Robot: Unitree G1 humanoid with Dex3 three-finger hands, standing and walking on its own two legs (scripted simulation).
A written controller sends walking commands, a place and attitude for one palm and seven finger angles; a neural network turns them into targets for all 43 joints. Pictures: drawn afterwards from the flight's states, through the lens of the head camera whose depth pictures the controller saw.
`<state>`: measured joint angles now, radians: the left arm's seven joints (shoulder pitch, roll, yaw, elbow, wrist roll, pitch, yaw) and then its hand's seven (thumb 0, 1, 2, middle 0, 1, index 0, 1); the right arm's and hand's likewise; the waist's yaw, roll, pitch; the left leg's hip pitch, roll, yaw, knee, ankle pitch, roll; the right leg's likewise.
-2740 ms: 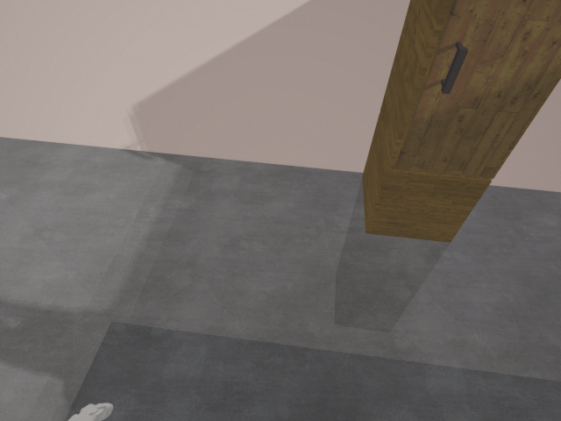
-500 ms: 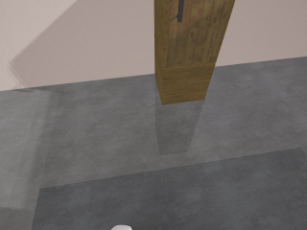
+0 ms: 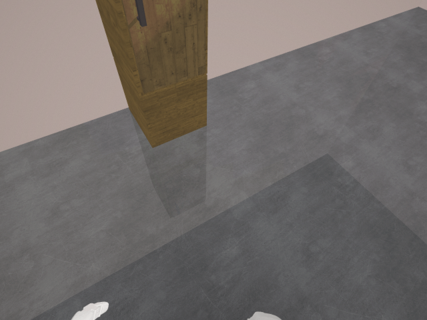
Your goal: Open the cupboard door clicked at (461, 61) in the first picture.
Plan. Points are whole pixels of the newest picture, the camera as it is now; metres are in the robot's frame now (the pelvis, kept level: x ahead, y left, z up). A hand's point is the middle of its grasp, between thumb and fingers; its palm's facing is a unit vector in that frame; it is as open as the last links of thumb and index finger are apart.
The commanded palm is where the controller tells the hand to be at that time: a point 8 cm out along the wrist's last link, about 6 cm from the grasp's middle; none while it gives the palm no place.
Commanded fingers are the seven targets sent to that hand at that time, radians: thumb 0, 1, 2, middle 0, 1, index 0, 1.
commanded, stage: walk to a spot facing it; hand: left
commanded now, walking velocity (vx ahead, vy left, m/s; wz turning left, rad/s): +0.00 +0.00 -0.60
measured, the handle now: (138, 5) +1.08 +0.32 +0.05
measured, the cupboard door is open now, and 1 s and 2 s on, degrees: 0 0 0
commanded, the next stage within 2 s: turn to face it in 1.88 s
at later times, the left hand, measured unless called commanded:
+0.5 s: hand (121, 306) +0.17 +0.21 -0.18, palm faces -0.24 -0.95 -0.17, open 7.4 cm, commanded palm none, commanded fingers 0.00 0.90 0.90 -0.20 -0.30 -0.20 -0.30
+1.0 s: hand (223, 195) +0.45 -0.01 -0.19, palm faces -0.59 -0.79 -0.14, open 7.4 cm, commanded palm none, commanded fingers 0.00 0.90 0.90 -0.20 -0.30 -0.20 -0.30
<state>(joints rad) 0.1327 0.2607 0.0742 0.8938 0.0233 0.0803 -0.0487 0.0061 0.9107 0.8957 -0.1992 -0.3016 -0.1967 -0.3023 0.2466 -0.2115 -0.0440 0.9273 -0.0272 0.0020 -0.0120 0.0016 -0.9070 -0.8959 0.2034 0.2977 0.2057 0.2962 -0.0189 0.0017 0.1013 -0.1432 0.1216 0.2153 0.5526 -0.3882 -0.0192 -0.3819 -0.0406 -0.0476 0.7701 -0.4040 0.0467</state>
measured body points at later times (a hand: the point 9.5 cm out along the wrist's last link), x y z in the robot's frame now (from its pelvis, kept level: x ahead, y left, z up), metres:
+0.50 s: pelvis +0.07 +0.02 +0.00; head +0.09 +0.05 +0.45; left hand +0.18 +0.26 -0.16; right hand +0.07 -0.25 -0.12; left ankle +0.09 +0.12 -0.73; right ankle +0.01 -0.12 -0.70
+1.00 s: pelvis +0.24 -0.08 -0.03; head +0.30 -0.10 +0.42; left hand +0.48 +0.03 -0.17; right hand +0.02 -0.17 -0.16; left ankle +0.13 +0.12 -0.66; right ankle +0.28 -0.17 -0.73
